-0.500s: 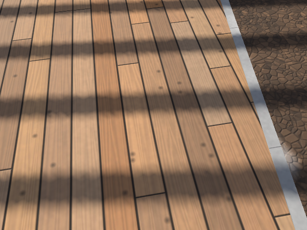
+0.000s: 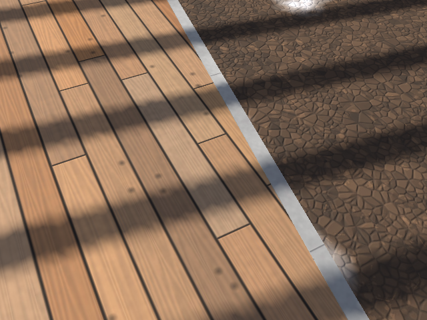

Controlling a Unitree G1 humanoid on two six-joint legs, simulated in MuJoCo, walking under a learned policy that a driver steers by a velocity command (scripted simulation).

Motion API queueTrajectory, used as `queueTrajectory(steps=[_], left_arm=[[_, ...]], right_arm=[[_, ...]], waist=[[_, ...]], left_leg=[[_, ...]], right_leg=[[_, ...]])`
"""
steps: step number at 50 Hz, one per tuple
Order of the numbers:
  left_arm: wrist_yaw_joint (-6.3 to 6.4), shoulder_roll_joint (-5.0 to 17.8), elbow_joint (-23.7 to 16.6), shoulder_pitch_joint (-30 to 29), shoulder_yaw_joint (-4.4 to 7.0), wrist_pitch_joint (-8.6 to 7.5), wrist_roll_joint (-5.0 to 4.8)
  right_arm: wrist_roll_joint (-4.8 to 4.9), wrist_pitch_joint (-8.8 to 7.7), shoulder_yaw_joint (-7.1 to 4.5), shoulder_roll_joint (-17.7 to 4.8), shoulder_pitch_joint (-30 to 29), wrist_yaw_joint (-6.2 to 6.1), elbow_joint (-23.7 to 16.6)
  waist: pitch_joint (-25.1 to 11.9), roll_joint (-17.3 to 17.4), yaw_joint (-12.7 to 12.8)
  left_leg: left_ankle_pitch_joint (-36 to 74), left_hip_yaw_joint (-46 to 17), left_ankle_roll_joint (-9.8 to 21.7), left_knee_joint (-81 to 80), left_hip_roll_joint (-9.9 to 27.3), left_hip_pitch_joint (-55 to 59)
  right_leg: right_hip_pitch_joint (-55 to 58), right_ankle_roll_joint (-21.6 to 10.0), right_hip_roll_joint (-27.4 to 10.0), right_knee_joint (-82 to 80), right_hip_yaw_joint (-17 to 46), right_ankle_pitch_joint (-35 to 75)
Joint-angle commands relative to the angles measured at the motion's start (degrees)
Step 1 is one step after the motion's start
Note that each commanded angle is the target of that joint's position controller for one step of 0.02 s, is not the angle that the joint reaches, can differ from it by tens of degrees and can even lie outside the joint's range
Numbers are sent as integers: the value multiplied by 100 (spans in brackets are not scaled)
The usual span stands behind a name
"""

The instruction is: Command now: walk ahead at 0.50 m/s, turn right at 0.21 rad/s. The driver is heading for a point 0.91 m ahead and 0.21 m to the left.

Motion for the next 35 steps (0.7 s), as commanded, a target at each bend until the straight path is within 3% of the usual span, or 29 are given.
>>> queueTrajectory(steps=[1,3,7,8,9,10,11,12,13,14,15,17,21,27,31,33,35], left_arm=[[-61,70,-459,-461,-77,-84,-5],[-79,7,-547,-822,-144,-114,-19],[-1,152,-612,-993,-136,-162,-22],[31,189,-547,-788,-114,-186,-1],[72,223,-350,-233,-72,-234,36],[132,419,-18,654,22,-295,109],[218,931,113,1591,162,-326,221],[259,1387,177,1737,281,-266,74],[260,1069,174,1377,231,-232,-125],[255,711,124,915,134,-256,-128],[235,424,108,622,59,-300,-103],[261,168,174,434,-15,-392,-117],[288,276,418,767,33,-555,-144],[323,218,666,1058,7,-572,-145],[401,317,911,1457,21,-528,-129],[438,409,973,1459,35,-482,-108],[481,577,988,1365,73,-421,-88]], right_arm=[[32,-77,-141,-682,-112,17,-207],[40,-54,-161,-755,76,23,-80],[26,36,-212,-936,367,4,163],[30,65,-219,-975,344,-6,201],[58,99,-212,-973,311,-14,242],[65,111,-160,-832,357,-21,240],[126,94,-46,-489,322,-5,-45],[116,107,-36,-287,700,-2,-140],[-11,172,-176,-777,230,-46,-93],[37,147,-155,-651,9,-8,-142],[77,149,-130,-526,-39,13,-90],[-29,290,-124,-409,164,62,83],[-44,419,-154,-290,-275,162,4],[-55,403,-75,-138,-1438,233,-361],[-82,385,-3,-99,-2110,296,-663],[-90,384,-19,-150,-2082,291,-715],[-107,396,-80,-270,-1666,240,-633]], waist=[[190,871,116],[217,896,19],[266,913,21],[177,893,144],[-87,741,430],[-636,494,747],[-1415,-311,1088],[-1744,-1303,857],[-1078,-411,803],[-433,-207,593],[-183,-61,423],[4,-218,173],[187,-68,138],[471,-21,330],[590,7,521],[493,-49,435],[154,-231,211]], left_leg=[[1518,-715,741,-851,1259,-43],[1703,-579,700,-800,1249,-57],[2350,-657,648,-423,1533,394],[2952,-597,605,-76,1531,482],[3598,-398,516,670,1385,458],[3432,-177,397,1760,1117,21],[1556,104,189,3576,739,-1311],[-1942,-106,85,5084,-153,-2805],[-1673,-736,164,5450,194,-3288],[-1182,-809,205,5311,378,-3304],[-856,-826,202,4983,524,-3041],[-570,-839,94,4672,610,-2543],[110,-858,-11,4520,604,-2953],[1219,-504,-61,3099,544,-3283],[1150,-27,166,2198,424,-3151],[737,167,372,1957,221,-2873],[106,399,633,1922,-153,-2252]], right_leg=[[-127,97,-163,-941,-328,587],[225,56,-184,-1544,-626,710],[646,-215,-85,-2143,-839,296],[986,-311,36,-2326,-903,139],[1731,-425,198,-2718,-972,245],[2962,-578,149,-2822,-823,227],[4485,-976,-1320,-3060,917,-551],[5105,-1531,-2439,-3822,3277,-464],[4617,-1442,-2140,-3835,2851,-477],[3894,-1291,-1918,-3951,2018,-121],[3344,-1075,-1642,-4175,1417,252],[2718,-797,-1311,-4497,639,682],[2732,-780,-1272,-4830,-66,1310],[3003,-645,-1117,-4855,-986,1976],[3613,-570,-1288,-4605,-1330,2787],[3960,-499,-1362,-4150,-1513,3977],[4193,-444,-1408,-3240,-1690,5694]])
